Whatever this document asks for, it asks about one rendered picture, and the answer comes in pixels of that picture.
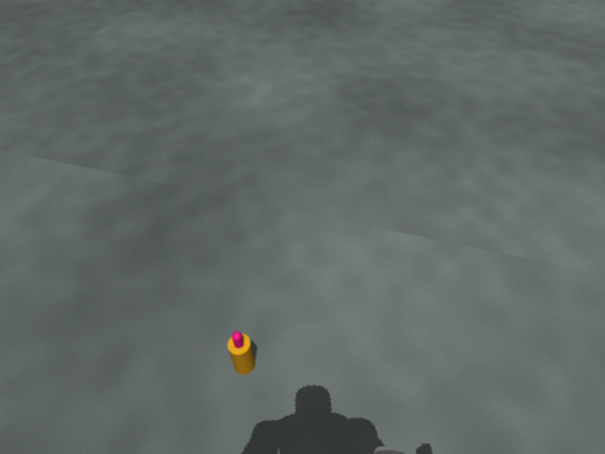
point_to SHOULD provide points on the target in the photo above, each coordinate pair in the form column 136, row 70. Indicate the bottle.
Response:
column 239, row 346

